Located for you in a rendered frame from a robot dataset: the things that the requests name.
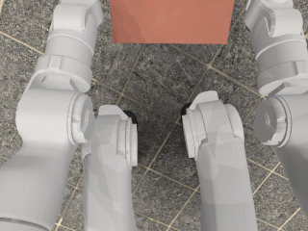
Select right robot foot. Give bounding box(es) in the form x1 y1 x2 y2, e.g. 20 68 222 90
180 102 196 162

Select right robot thigh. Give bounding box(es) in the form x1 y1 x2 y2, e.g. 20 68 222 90
182 100 258 231

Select robot right upper arm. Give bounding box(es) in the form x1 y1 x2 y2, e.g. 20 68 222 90
253 93 308 220

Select robot right forearm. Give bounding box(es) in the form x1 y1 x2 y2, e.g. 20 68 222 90
244 0 308 97

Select carton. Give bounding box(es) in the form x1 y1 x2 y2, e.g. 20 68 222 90
109 0 235 44

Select robot left forearm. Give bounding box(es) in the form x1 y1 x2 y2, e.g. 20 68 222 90
15 0 104 133

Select robot left upper arm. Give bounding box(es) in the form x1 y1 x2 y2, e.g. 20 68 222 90
0 87 95 231

